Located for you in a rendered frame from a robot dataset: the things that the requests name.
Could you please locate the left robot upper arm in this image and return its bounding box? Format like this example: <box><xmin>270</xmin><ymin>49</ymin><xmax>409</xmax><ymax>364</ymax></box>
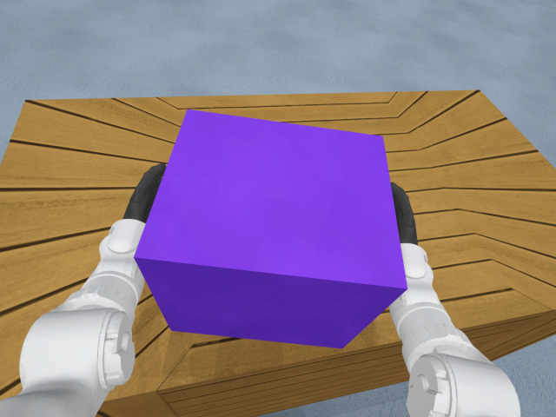
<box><xmin>0</xmin><ymin>308</ymin><xmax>135</xmax><ymax>417</ymax></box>

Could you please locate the carton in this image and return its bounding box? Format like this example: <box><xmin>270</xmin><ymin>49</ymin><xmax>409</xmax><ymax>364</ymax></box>
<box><xmin>134</xmin><ymin>109</ymin><xmax>407</xmax><ymax>348</ymax></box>

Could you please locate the right robot upper arm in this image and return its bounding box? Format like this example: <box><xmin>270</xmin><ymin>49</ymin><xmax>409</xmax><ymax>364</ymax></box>
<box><xmin>407</xmin><ymin>352</ymin><xmax>520</xmax><ymax>417</ymax></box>

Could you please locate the pedestal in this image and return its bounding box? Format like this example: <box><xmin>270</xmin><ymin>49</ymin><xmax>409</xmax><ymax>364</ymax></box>
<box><xmin>0</xmin><ymin>89</ymin><xmax>556</xmax><ymax>417</ymax></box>

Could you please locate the robot left hand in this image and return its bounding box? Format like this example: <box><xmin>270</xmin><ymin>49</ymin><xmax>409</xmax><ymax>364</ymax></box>
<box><xmin>123</xmin><ymin>162</ymin><xmax>167</xmax><ymax>223</ymax></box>

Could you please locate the robot right hand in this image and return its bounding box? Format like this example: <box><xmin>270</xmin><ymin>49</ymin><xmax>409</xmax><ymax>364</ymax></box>
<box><xmin>391</xmin><ymin>182</ymin><xmax>418</xmax><ymax>245</ymax></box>

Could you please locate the left robot forearm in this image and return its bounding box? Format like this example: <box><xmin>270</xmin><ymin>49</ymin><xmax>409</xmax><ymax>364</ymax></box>
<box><xmin>19</xmin><ymin>219</ymin><xmax>146</xmax><ymax>386</ymax></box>

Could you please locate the right robot forearm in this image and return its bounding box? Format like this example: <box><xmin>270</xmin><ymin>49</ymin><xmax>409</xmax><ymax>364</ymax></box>
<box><xmin>389</xmin><ymin>243</ymin><xmax>520</xmax><ymax>409</ymax></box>

